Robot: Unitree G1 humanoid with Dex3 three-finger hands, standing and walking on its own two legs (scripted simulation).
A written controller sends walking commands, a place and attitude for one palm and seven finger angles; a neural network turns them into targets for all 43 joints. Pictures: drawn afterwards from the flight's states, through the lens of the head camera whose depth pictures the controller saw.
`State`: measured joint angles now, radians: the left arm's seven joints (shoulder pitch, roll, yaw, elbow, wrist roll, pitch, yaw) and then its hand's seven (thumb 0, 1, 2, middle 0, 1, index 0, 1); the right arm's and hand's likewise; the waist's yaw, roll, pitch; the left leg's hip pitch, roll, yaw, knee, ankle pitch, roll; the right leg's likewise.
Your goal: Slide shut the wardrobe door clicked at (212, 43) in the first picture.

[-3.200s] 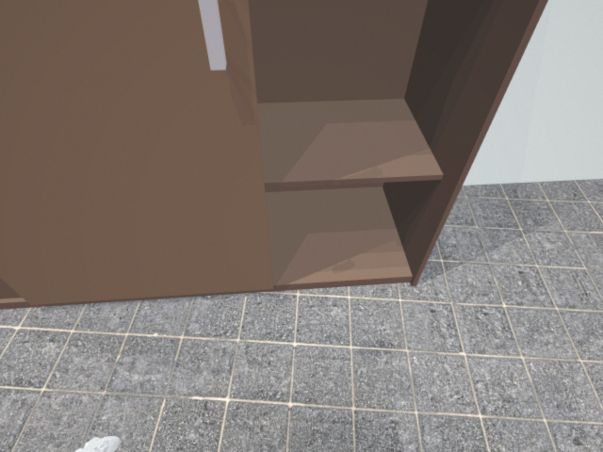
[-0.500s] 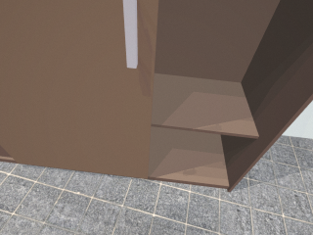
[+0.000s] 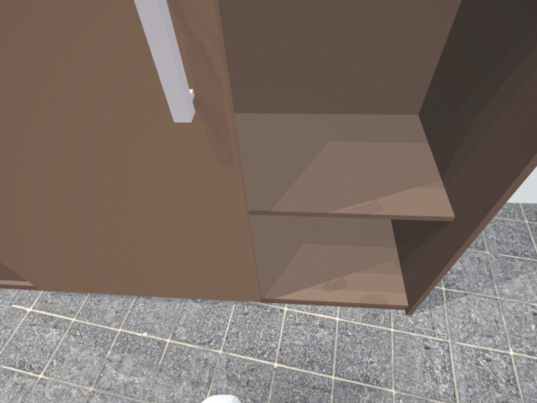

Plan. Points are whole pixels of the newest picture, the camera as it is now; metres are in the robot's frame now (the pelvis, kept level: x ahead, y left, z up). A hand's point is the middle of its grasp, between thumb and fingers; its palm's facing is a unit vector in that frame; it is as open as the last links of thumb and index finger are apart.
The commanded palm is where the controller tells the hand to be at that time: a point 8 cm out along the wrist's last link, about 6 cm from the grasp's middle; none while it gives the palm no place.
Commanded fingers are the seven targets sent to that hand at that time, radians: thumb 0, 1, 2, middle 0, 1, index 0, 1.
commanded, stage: come to a stop and stand still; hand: left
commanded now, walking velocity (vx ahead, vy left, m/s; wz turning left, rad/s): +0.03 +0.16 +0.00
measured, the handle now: (172, 51) +0.51 +0.17 +0.26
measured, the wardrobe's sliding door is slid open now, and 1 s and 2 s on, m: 0.54 0.54 0.54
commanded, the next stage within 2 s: look again from close up in 1.30 s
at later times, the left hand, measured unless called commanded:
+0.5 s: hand out of the picture -0.03 +0.21 -0.17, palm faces +0.07 -0.98 -0.19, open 7.4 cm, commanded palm none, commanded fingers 0.00 0.90 0.90 -0.20 -0.30 -0.20 -0.30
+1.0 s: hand out of the picture -0.01 +0.20 -0.16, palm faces +0.04 -0.98 -0.21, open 7.4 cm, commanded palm none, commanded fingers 0.00 0.90 0.90 -0.20 -0.30 -0.20 -0.30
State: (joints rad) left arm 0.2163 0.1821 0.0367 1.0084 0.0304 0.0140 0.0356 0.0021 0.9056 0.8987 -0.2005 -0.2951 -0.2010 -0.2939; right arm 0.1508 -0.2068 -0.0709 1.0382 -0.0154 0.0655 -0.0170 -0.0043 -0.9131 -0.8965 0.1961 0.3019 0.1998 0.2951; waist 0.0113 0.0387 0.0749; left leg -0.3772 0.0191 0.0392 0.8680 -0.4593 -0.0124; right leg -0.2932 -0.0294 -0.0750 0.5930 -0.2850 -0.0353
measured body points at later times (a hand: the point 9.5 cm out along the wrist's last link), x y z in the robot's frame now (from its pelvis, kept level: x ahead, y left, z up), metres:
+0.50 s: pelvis -0.02 +0.03 +0.01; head -0.02 +0.04 +0.46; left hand -0.03 +0.26 -0.15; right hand -0.01 -0.19 -0.15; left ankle -0.05 +0.14 -0.73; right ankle +0.02 -0.10 -0.73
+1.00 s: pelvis +0.00 +0.03 +0.01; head +0.00 +0.01 +0.45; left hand -0.01 +0.25 -0.15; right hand -0.01 -0.18 -0.16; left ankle -0.05 +0.14 -0.73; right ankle +0.02 -0.10 -0.73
